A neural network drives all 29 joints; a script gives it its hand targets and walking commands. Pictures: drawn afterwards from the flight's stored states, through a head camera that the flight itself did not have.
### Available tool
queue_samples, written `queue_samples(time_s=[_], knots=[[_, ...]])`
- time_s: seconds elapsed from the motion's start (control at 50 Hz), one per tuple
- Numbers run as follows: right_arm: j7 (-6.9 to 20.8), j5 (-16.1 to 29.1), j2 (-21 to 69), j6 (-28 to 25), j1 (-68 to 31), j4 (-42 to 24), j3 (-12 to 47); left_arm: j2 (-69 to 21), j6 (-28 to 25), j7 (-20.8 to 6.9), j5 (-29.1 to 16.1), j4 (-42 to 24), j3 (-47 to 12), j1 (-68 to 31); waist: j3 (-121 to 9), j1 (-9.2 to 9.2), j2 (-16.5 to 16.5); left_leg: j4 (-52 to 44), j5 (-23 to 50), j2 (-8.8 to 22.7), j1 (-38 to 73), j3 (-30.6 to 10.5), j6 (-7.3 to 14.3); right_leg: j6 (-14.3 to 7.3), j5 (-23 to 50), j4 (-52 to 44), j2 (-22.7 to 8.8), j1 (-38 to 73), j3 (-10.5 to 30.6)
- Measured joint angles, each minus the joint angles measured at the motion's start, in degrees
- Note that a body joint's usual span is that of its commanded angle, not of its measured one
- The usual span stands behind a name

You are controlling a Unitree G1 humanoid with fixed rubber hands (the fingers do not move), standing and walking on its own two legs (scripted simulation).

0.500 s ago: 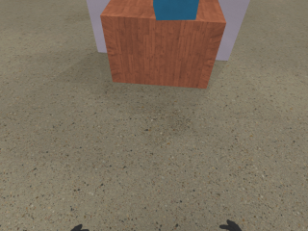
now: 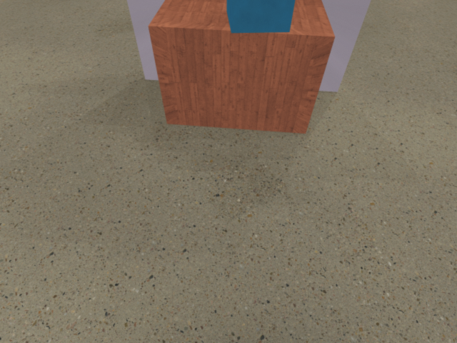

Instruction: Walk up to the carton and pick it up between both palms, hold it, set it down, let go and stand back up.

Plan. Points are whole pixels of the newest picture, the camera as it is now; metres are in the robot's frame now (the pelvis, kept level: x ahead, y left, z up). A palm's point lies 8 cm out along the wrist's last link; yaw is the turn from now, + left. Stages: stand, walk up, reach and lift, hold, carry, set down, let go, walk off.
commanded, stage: stand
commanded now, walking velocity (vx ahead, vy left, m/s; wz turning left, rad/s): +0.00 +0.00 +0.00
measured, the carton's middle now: out of the picture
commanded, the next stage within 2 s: walk up in 0.40 s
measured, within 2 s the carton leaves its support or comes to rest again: neither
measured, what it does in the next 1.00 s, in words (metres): walks ahead: right foot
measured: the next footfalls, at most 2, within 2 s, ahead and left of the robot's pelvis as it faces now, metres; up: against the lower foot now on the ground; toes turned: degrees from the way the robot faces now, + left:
right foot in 0.92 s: +0.16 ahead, -0.20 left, +0.00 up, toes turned -11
left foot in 1.40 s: +0.50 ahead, +0.04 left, +0.00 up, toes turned +2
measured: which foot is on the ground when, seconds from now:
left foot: down 0.00-0.92, up 0.94-1.00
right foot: down 0.00-0.64, up 0.66-0.90, down 0.92-1.00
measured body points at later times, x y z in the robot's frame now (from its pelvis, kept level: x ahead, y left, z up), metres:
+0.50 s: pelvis +0.00 +0.00 +0.01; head +0.01 +0.00 +0.46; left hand +0.00 +0.22 -0.15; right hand +0.00 -0.21 -0.15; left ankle -0.01 +0.12 -0.73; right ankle -0.01 -0.12 -0.73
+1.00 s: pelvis +0.08 -0.08 -0.03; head +0.07 -0.10 +0.42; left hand +0.15 +0.19 -0.14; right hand +0.01 -0.35 -0.19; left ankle +0.01 +0.08 -0.68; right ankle +0.12 -0.20 -0.73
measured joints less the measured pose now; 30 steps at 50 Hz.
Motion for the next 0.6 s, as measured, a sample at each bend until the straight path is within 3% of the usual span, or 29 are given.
queue_samples(time_s=[0.6], knots=[[-0.7, 0.2, 3.1, -0.3, 1.1, 13.4, 0.3, -3.0, -0.2, 0.9, -0.2, 13.1, -0.4, 1.0, 1.8, -0.02, 0.0, -6.3, 3.1, -0.1, 5.4, 0.1, 0.0, 0.2, 3.2, -6.4, -0.1, 5.5, 0.1]])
